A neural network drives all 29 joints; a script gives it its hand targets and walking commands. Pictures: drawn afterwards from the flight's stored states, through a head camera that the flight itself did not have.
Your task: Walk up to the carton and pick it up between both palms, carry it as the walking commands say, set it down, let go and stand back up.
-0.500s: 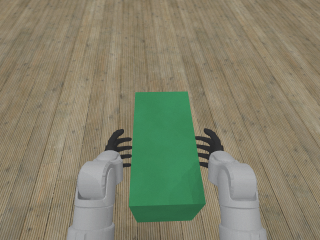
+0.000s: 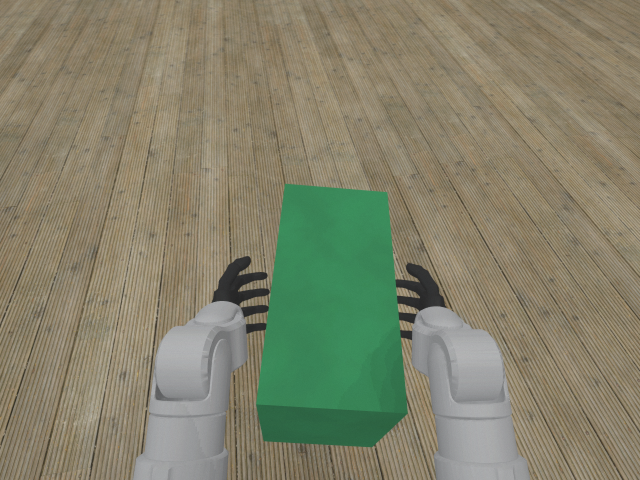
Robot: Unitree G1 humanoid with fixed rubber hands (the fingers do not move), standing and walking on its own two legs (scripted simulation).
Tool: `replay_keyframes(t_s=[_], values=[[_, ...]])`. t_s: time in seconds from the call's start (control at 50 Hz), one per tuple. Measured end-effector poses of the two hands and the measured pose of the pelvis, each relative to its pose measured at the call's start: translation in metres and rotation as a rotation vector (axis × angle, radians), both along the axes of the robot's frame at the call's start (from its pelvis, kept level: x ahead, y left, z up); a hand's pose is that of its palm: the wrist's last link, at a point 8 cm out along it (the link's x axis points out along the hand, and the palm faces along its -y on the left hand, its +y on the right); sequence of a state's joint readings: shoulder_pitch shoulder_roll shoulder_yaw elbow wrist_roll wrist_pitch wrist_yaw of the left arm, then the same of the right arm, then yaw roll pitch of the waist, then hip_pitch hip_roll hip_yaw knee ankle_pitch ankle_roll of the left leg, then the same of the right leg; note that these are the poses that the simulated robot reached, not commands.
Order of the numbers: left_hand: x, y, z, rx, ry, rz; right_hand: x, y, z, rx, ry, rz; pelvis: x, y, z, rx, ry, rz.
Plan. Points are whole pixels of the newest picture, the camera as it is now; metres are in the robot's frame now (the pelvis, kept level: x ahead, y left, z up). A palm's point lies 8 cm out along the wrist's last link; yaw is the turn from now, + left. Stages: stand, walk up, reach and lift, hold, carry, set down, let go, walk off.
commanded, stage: carry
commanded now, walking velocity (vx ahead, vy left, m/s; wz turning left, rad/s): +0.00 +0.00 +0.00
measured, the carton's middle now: (327, 312) +0.34 +0.02 +0.00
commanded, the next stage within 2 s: none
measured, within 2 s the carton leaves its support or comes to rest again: neither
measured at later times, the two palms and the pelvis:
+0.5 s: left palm (250, 112) +0.87 +0.21 -0.03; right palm (350, 128) +0.84 -0.03 -0.04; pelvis +0.55 +0.12 -0.04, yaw +1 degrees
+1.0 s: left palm out of the picture +1.58 +0.28 +0.01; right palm (327, 0) +1.53 +0.05 -0.01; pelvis +1.25 +0.20 -0.02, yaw +0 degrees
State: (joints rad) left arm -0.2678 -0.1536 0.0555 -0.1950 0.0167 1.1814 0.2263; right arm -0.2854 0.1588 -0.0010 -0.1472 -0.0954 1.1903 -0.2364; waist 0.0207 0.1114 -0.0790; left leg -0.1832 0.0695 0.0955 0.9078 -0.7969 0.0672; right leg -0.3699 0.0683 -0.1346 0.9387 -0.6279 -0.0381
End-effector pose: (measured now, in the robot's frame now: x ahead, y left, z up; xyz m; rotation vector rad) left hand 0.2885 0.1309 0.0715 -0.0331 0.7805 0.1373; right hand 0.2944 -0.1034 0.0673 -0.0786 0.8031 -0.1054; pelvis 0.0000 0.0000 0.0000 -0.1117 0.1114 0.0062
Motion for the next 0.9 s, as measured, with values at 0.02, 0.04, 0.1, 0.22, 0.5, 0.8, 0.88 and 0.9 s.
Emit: replay_keyframes(t_s=[0.02, 0.04, 0.1, 0.22, 0.5, 0.8, 0.88, 0.9], values=[[0.022, 0.0, 0.001, 0.003, -0.016, -0.021, 0.018, 0.0, -0.001, 0.009, -0.015, -0.022, 0.018, 0.005, -0.002, -0.01, 0.011, 0.012], [0.044, 0.002, 0.001, -0.003, -0.033, -0.023, 0.037, 0.001, -0.001, 0.012, -0.029, -0.029, 0.034, 0.007, -0.006, 0.003, 0.019, 0.026], [0.103, 0.017, -0.009, -0.042, -0.082, 0.02, 0.099, 0.017, -0.003, -0.042, -0.067, 0.01, 0.089, 0.012, -0.016, 0.063, 0.032, 0.1], [0.209, 0.076, -0.067, -0.039, -0.071, 0.125, 0.229, 0.075, -0.048, -0.042, -0.043, 0.154, 0.216, 0.042, -0.042, 0.117, -0.018, 0.003], [0.585, 0.077, -0.101, 0.046, -0.033, -0.163, 0.542, 0.078, -0.104, 0.039, -0.045, -0.123, 0.549, 0.117, -0.04, 0.013, -0.03, 0.018], [0.952, 0.202, -0.077, 0.008, -0.081, 0.143, 0.986, 0.202, -0.083, 0.014, -0.071, 0.188, 0.962, 0.163, -0.019, 0.135, -0.01, -0.019], [1.081, 0.184, -0.059, 0.076, -0.04, -0.034, 1.085, 0.179, -0.075, 0.132, -0.105, -0.052, 1.069, 0.192, -0.007, 0.11, 0.024, -0.046], [1.115, 0.177, -0.057, 0.098, -0.05, -0.082, 1.109, 0.174, -0.073, 0.162, -0.126, -0.091, 1.098, 0.197, -0.006, 0.105, 0.026, -0.049]])
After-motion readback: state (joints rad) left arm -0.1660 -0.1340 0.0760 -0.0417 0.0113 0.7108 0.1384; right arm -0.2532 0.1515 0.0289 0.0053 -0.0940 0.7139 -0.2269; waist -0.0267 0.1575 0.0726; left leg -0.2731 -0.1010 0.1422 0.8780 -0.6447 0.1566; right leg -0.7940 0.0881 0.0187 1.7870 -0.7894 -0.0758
